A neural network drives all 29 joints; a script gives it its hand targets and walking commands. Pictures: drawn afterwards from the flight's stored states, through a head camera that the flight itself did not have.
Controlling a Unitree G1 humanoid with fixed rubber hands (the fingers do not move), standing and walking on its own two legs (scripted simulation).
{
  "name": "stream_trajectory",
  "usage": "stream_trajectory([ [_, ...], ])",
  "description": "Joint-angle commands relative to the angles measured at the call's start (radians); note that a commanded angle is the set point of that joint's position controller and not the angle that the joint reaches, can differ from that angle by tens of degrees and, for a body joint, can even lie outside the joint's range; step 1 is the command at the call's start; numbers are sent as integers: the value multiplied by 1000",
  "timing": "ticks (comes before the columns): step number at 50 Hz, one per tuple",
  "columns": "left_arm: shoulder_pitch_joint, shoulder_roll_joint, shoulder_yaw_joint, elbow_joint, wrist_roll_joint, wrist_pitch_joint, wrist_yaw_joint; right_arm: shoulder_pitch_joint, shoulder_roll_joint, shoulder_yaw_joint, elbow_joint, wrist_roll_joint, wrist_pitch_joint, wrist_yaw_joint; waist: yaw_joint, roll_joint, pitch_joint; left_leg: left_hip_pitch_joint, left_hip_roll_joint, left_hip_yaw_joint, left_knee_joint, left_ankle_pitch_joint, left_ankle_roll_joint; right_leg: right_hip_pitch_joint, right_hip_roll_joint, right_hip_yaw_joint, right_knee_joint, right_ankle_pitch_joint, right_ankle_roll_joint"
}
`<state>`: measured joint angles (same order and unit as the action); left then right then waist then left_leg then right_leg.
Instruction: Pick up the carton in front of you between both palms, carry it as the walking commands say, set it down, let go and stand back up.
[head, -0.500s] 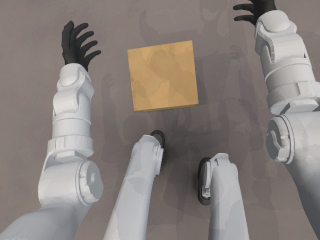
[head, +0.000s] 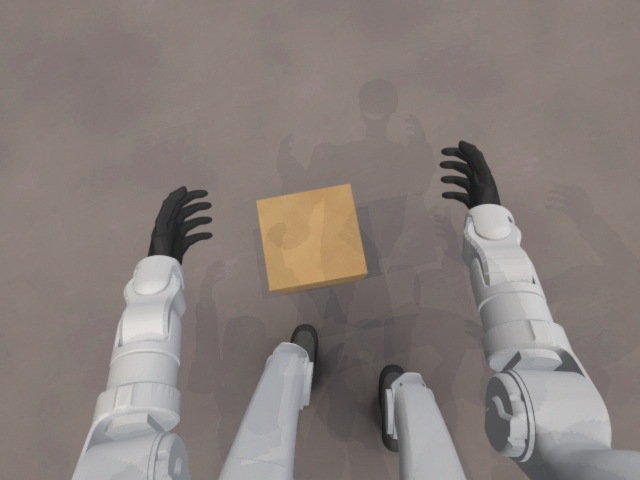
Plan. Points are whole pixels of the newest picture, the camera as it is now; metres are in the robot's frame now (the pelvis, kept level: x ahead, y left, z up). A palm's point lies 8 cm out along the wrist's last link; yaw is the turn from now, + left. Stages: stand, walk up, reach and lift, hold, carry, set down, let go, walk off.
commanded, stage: let go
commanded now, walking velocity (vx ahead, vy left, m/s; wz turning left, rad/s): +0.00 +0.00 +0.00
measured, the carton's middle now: (314, 244) +0.43 +0.12 -0.56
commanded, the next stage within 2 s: stand in 1.12 s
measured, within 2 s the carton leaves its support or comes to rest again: neither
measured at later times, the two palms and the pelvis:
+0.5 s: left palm (107, 375) +0.20 +0.24 +0.01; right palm (584, 320) +0.31 -0.19 -0.01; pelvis +0.06 +0.00 +0.08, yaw +4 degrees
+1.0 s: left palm (125, 360) +0.22 +0.22 +0.02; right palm out of the picture +0.25 -0.25 +0.02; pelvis +0.08 -0.03 +0.08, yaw +4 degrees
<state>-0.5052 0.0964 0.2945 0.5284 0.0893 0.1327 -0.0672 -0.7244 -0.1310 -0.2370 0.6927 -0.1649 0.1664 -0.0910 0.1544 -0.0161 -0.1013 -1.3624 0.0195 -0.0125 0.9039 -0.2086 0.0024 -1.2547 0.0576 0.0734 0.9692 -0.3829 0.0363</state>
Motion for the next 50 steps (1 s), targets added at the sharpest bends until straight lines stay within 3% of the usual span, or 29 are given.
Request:
stream_trajectory([
  [1,41,151,-33,-119,-11,-37,-31,-58,-35,8,-209,3,-44,-37,24,-49,-712,861,-49,51,-61,316,-18,272,40,-78,-208,125,9],
  [8,316,167,-170,-142,-88,-85,-50,241,-43,53,-217,62,-112,-15,-7,11,-484,1086,-30,-9,-197,239,-28,352,28,-86,-312,34,-14],
  [14,547,169,-247,-233,-113,-113,-18,475,-88,69,-192,85,-163,26,-31,66,-360,1280,-30,-44,-274,352,-44,468,24,-81,-389,71,-39],
  [19,644,185,-271,-285,-120,-119,-3,622,-105,82,-207,98,-183,51,-63,50,-233,1334,-40,-45,-335,376,-45,615,14,-77,-465,106,-44],
  [30,726,217,-236,-220,-112,-102,-2,850,-123,144,-276,128,-163,103,-133,-29,-33,1401,-75,6,-438,368,-37,906,-33,-55,-609,339,-12],
  [35,751,229,-218,-193,-93,-83,2,897,-140,180,-326,158,-136,132,-132,-29,30,1415,-92,21,-465,341,-28,957,-46,-40,-639,412,-7],
  [41,729,236,-206,-184,-77,-53,-2,896,-144,198,-359,178,-106,146,-128,-35,104,1446,-104,36,-465,275,-23,929,-61,-26,-661,388,-8],
  [42,709,261,-190,-227,-58,-3,23,929,-139,204,-310,187,-132,126,-130,-13,46,1384,-118,42,-433,248,-32,1015,-64,-22,-603,525,4],
  [43,726,257,-201,-204,-59,9,32,926,-138,207,-314,188,-132,117,-130,-42,53,1353,-121,38,-432,224,-28,1027,-63,-17,-584,577,16],
  [50,712,247,-223,-216,-74,39,52,914,-158,192,-301,181,-117,103,-144,-41,95,1359,-117,30,-430,228,-28,981,-49,-35,-592,488,6],
])
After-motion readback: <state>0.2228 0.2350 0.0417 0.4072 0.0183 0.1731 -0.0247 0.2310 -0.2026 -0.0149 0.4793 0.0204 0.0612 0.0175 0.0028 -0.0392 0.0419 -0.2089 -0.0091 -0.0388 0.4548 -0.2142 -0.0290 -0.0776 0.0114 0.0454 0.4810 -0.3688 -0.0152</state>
